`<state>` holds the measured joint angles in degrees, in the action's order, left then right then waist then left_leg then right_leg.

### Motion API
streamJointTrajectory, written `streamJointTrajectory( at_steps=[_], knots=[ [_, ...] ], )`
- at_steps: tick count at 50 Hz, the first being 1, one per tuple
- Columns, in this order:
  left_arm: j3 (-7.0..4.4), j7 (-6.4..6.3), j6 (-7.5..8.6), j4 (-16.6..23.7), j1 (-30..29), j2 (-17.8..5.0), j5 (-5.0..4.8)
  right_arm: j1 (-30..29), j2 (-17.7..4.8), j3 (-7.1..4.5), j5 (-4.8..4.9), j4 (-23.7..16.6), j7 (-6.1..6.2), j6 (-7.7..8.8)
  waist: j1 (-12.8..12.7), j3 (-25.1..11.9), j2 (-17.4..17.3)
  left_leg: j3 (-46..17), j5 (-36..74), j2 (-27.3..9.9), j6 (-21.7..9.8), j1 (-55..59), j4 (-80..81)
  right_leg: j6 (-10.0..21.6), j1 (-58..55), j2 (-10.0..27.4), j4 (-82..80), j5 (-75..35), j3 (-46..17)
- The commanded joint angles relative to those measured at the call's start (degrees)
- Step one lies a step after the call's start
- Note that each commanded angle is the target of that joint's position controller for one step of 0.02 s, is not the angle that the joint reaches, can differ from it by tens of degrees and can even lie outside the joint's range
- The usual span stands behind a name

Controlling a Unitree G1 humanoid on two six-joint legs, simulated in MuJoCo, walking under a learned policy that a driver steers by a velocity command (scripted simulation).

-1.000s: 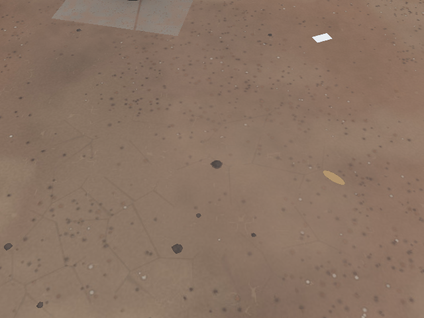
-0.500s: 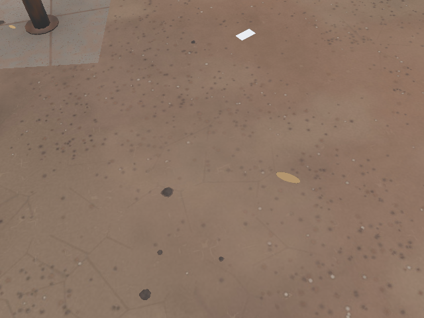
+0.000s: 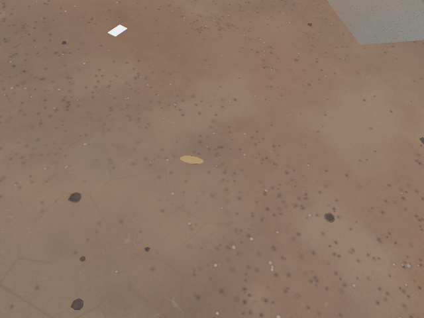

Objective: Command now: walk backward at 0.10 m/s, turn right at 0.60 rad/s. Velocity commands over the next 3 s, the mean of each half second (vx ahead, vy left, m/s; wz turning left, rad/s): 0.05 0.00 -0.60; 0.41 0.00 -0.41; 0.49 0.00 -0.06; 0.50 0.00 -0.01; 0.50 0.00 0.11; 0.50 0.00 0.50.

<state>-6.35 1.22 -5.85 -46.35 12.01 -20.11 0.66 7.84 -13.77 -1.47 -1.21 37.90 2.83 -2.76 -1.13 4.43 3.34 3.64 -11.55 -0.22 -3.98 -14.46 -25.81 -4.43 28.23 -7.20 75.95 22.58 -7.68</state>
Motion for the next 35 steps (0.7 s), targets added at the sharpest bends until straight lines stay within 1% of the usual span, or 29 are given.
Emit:
streamJointTrajectory(
  at_steps=[1,3,5,8,10,11,12,13,14,15,16,17,18,19,20,21,22,23,25,27,29,32,33,35],
  knots=[
    [-0.51,0.28,0.28,3.7,-0.9,-3.9,-0.31,3.8,-9.4,-2.86,0.03,-2.2,0.37,1.03,2.9,-5.9,-11.4,-11.7,9.7,-12.9,-7.6,15.5,7.5,-1.6,6.4,0.7,-7.0,1.2,2.2],
    [-0.22,0.44,0.16,3.7,-0.5,-3.6,-0.46,4.4,-9.7,-3.18,-0.21,-1.6,0.21,1.25,3.1,-6.3,-12.6,-11.9,4.7,-13.9,-7.6,16.0,8.4,-1.4,3.7,2.0,-12.9,3.6,3.7],
    [0.14,0.66,0.13,4.0,-0.5,-3.2,-0.58,4.2,-9.9,-3.42,-0.51,-1.3,-0.11,1.32,3.2,-6.1,-13.3,-11.5,0.3,-14.9,-7.9,13.9,9.5,-0.4,0.0,3.4,-18.2,6.1,5.5],
    [0.93,1.32,0.38,4.6,-0.1,-2.2,-0.84,2.6,-10.8,-3.90,-0.94,-1.1,-0.77,1.28,2.4,-6.3,-13.7,-9.1,-3.8,-15.8,-7.4,8.3,10.4,2.4,-8.3,5.1,-27.4,8.8,8.0],
    [1.17,1.68,0.69,4.7,1.1,-2.5,-1.20,2.5,-11.7,-4.25,-1.27,-0.7,-1.18,1.04,2.1,-6.8,-13.9,-7.9,-4.6,-16.5,-6.7,5.2,10.6,4.7,-13.4,5.3,-33.1,8.8,9.8],
    [1.23,1.86,0.87,4.6,2.1,-2.6,-1.32,2.6,-12.1,-4.37,-1.27,-0.5,-1.31,0.87,1.6,-7.0,-13.7,-7.3,-4.7,-17.0,-6.1,3.8,10.3,5.9,-15.8,5.5,-36.5,7.4,10.3],
    [1.33,1.99,1.12,4.1,4.1,-2.3,-1.27,2.1,-12.4,-4.46,-1.01,-0.3,-1.38,0.63,0.3,-7.0,-12.7,-5.8,-4.9,-16.8,-4.8,1.5,9.2,7.3,-19.5,5.6,-42.2,3.7,11.0],
    [1.42,1.83,1.50,3.1,6.8,-2.1,-0.87,1.5,-12.4,-4.51,-0.50,-0.2,-1.45,0.41,-1.4,-6.4,-10.7,-3.0,-5.8,-15.9,-2.2,-2.7,6.3,8.7,-24.5,5.3,-50.6,-2.3,11.4],
    [1.36,1.25,2.01,2.3,8.9,-3.1,-0.10,3.1,-11.7,-4.73,-0.57,0.5,-1.78,0.28,-2.3,-4.8,-3.8,1.9,-13.1,-13.2,2.0,-10.6,-1.7,10.1,-29.4,7.1,-58.0,-3.4,4.9],
    [0.80,0.51,2.42,3.6,9.1,-7.2,0.55,5.4,-5.9,-3.34,-0.75,-0.3,-2.43,0.01,-1.6,-3.3,12.1,8.8,-24.6,-5.6,6.1,-25.4,-20.8,13.5,-32.0,22.7,-65.2,11.7,-18.8],
    [-1.17,-0.07,2.40,4.4,10.3,-14.1,1.39,-5.1,-8.1,-3.30,-0.87,-5.5,-1.71,-0.10,-5.1,2.8,10.7,-1.2,-22.3,0.1,6.2,-30.1,-25.6,20.9,-17.0,28.8,-69.3,24.7,-32.0],
    [-0.33,-0.91,2.43,3.9,7.8,-10.7,1.51,-7.2,-10.2,-3.86,-0.20,-6.0,-2.17,0.24,-3.3,6.4,6.3,-4.9,-14.2,-2.5,5.8,-30.6,-29.2,20.2,-16.0,25.8,-72.4,31.5,-27.8],
    [0.70,-1.57,2.79,4.4,4.3,-8.2,0.87,-4.3,-11.1,-4.19,0.27,-4.5,-2.92,0.86,-0.4,7.2,6.6,-4.8,-7.9,-2.4,5.8,-29.9,-29.8,17.9,-15.8,22.6,-73.4,26.6,-23.4],
    [0.98,-1.53,3.41,4.8,2.4,-7.5,0.82,-0.8,-11.4,-4.35,-0.11,-2.2,-3.58,1.30,1.3,6.0,6.5,-4.6,-4.4,-2.5,6.1,-27.9,-30.2,16.4,-17.4,19.1,-72.6,18.8,-18.8],
    [1.28,-1.50,4.24,4.9,2.6,-6.4,0.53,1.4,-11.8,-4.64,-1.24,-0.5,-4.08,1.48,1.4,4.1,5.1,-4.0,-2.3,-2.3,6.2,-26.7,-31.7,16.1,-19.5,17.0,-71.3,13.4,-16.0],
    [1.67,-1.06,4.92,4.6,3.7,-5.3,0.32,2.5,-11.2,-4.57,-1.64,0.5,-4.51,1.52,1.3,1.9,3.3,-4.0,-1.1,-2.2,6.1,-26.2,-32.6,16.0,-21.7,15.9,-70.6,10.4,-14.5],
    [1.64,-0.69,5.56,4.0,5.5,-5.2,0.08,2.2,-10.4,-4.39,-1.51,0.4,-4.77,1.50,0.9,1.1,2.5,-3.9,-0.4,-2.1,6.1,-26.8,-32.6,16.2,-23.3,15.8,-70.1,8.9,-14.4],
    [1.52,-0.43,6.11,3.3,7.3,-5.4,-0.08,1.3,-9.7,-4.19,-1.33,0.3,-4.87,1.49,0.4,1.0,2.5,-3.8,0.3,-2.2,6.2,-27.9,-32.0,16.5,-24.8,15.7,-69.9,7.8,-14.5],
    [1.35,-0.27,6.88,2.3,10.3,-5.5,-0.11,-0.8,-9.1,-3.98,-1.23,-0.2,-4.81,1.62,-0.9,1.4,3.5,-3.9,1.4,-2.4,6.8,-29.8,-29.5,17.2,-26.6,15.8,-69.9,6.2,-15.2],
    [1.28,-0.43,7.36,1.6,12.8,-5.5,-0.01,-2.9,-9.2,-3.89,-1.17,-0.7,-4.77,1.98,-2.2,1.8,4.3,-4.0,1.7,-2.4,7.5,-30.7,-26.0,18.1,-27.9,16.1,-69.6,4.3,-16.2],
    [1.10,-0.67,7.70,1.2,14.5,-5.9,0.09,-5.4,-9.0,-3.67,-0.99,-1.4,-4.89,2.49,-3.3,2.1,4.3,-4.1,1.5,-2.1,8.0,-30.2,-21.4,18.7,-28.5,16.2,-68.6,2.0,-16.9],
    [0.74,-1.00,8.15,1.0,15.5,-6.8,0.30,-8.9,-8.3,-3.11,-0.58,-2.8,-5.21,3.34,-4.4,2.3,4.4,-4.3,0.4,-1.2,7.8,-26.2,-14.2,19.0,-27.2,16.1,-65.7,-2.0,-17.7],
    [0.61,-1.11,8.34,1.1,15.2,-7.2,0.37,-9.5,-8.4,-2.98,-0.43,-3.3,-5.26,3.61,-4.3,2.3,4.7,-4.5,-0.4,-1.0,7.4,-23.9,-12.0,18.8,-26.3,16.1,-64.5,-3.8,-18.3],
    [0.61,-1.36,8.87,1.5,13.4,-7.2,0.40,-6.6,-8.7,-2.88,-0.20,-3.1,-5.11,4.17,-2.5,1.2,5.5,-3.8,-1.3,-0.5,5.9,-15.5,-8.4,17.3,-23.3,16.5,-62.7,-9.9,-18.6]
  ],
)
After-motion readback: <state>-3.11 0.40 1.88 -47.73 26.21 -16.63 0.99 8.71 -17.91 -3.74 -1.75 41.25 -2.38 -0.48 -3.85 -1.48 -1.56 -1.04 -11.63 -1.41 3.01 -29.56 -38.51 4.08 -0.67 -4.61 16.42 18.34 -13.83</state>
